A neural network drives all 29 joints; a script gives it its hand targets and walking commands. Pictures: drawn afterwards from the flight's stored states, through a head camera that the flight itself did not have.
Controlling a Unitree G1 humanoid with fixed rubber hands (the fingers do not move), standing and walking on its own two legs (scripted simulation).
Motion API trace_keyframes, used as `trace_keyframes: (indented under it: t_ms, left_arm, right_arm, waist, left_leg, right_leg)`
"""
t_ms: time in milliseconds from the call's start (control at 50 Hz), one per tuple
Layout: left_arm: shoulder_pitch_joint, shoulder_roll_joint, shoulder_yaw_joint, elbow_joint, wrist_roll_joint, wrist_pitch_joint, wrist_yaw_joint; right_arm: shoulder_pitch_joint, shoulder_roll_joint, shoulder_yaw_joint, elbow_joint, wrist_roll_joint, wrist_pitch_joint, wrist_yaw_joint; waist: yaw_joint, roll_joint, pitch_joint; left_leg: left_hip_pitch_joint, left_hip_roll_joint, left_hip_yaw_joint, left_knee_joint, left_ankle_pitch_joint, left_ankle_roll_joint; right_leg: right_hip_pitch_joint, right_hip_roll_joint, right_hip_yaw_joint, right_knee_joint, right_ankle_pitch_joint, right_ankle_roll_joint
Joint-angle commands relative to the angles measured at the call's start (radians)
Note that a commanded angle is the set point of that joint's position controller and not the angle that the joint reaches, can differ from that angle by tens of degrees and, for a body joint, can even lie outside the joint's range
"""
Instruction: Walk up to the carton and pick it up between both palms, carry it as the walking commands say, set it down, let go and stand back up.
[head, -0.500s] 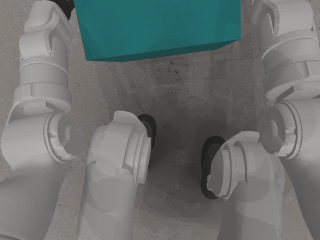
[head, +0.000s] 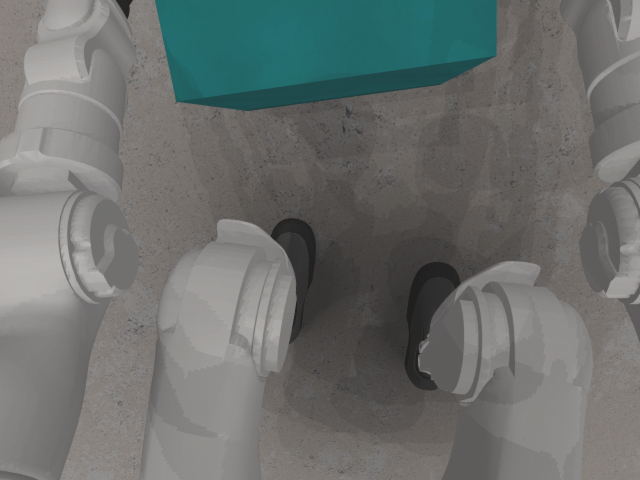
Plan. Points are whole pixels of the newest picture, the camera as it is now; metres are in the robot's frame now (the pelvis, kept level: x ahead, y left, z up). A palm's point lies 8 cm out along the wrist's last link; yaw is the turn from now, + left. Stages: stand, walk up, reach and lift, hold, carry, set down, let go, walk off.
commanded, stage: set down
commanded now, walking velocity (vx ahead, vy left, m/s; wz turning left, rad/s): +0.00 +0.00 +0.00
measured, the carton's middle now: out of the picture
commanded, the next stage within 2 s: let go in 1.48 s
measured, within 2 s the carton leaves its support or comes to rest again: neither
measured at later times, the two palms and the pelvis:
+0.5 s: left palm out of the picture +0.51 +0.31 -0.09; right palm out of the picture +0.61 -0.11 -0.09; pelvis +0.00 +0.00 +0.03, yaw +2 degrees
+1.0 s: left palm out of the picture +0.51 +0.32 +0.06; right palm out of the picture +0.62 -0.12 +0.06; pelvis +0.02 +0.00 +0.16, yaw +1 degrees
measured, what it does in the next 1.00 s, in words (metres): rises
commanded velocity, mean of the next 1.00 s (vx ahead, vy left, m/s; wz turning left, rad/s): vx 0.00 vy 0.00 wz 0.00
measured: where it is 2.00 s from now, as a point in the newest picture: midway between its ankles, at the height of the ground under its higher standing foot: (356, 324)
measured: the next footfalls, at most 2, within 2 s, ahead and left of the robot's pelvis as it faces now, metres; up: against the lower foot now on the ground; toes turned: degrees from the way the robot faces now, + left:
none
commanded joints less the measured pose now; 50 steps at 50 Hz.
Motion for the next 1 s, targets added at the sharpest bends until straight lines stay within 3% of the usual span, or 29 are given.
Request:
trace_keyframes:
  t_ms: [0, 160, 260, 360, 480, 620, 820, 880, 980]
  left_arm:
    - [-0.200, 0.171, 0.015, -0.075, 0.005, -0.022, -0.004]
    - [-0.202, 0.233, -0.008, -0.187, -0.052, -0.024, 0.008]
    - [-0.160, 0.226, -0.059, -0.266, -0.100, 0.021, 0.008]
    - [-0.133, 0.212, -0.051, -0.314, -0.081, 0.063, 0.011]
    - [-0.123, 0.183, -0.024, -0.374, -0.045, 0.094, 0.008]
    - [-0.050, 0.143, 0.006, -0.409, -0.012, 0.134, -0.007]
    - [0.071, 0.140, 0.055, -0.539, 0.019, 0.183, -0.022]
    - [0.106, 0.130, 0.061, -0.553, 0.018, 0.191, -0.032]
    - [0.160, 0.119, 0.054, -0.588, 0.009, 0.193, -0.055]
  right_arm:
    - [-0.259, -0.083, -0.006, -0.074, 0.006, -0.026, 0.016]
    - [-0.300, -0.138, 0.005, -0.191, 0.037, -0.026, 0.001]
    - [-0.263, -0.156, -0.005, -0.256, 0.043, 0.014, -0.002]
    - [-0.223, -0.175, -0.056, -0.250, 0.020, 0.047, 0.012]
    - [-0.193, -0.158, -0.093, -0.223, -0.011, 0.067, 0.036]
    - [-0.135, -0.147, -0.148, -0.221, -0.074, 0.093, 0.057]
    - [-0.061, -0.147, -0.174, -0.392, -0.112, 0.126, 0.086]
    - [-0.037, -0.135, -0.177, -0.408, -0.120, 0.135, 0.098]
    - [0.018, -0.131, -0.200, -0.427, -0.135, 0.138, 0.110]
  waist:
    - [0.107, -0.109, -1.186]
    - [0.099, -0.121, -1.449]
    - [0.075, -0.105, -1.612]
    - [0.071, -0.048, -1.573]
    - [0.058, -0.032, -1.525]
    - [0.038, -0.053, -1.562]
    - [0.079, -0.117, -1.738]
    - [0.083, -0.143, -1.728]
    - [0.068, -0.138, -1.760]
  left_leg:
    - [0.575, -0.006, -0.001, -0.133, 0.309, -0.022]
    - [0.722, -0.008, 0.003, -0.128, 0.441, -0.020]
    - [0.812, -0.018, 0.016, -0.163, 0.426, -0.023]
    - [0.800, -0.028, 0.028, -0.226, 0.359, -0.030]
    - [0.773, -0.041, 0.039, -0.304, 0.311, -0.032]
    - [0.787, -0.058, 0.050, -0.410, 0.314, -0.039]
    - [0.931, -0.085, 0.057, -0.596, 0.420, -0.034]
    - [0.932, -0.086, 0.058, -0.652, 0.442, -0.028]
    - [0.999, -0.088, 0.057, -0.744, 0.512, -0.030]
  right_leg:
    - [0.384, -0.065, -0.021, -0.198, 0.184, 0.005]
    - [0.517, -0.062, -0.033, -0.170, 0.297, 0.006]
    - [0.587, -0.054, -0.054, -0.204, 0.277, 0.004]
    - [0.548, -0.047, -0.057, -0.268, 0.208, -0.004]
    - [0.519, -0.039, -0.056, -0.353, 0.171, -0.012]
    - [0.562, -0.027, -0.064, -0.469, 0.184, -0.015]
    - [0.729, -0.004, -0.077, -0.657, 0.277, -0.005]
    - [0.776, -0.004, -0.072, -0.713, 0.309, -0.001]
    - [0.857, -0.003, -0.059, -0.810, 0.379, 0.000]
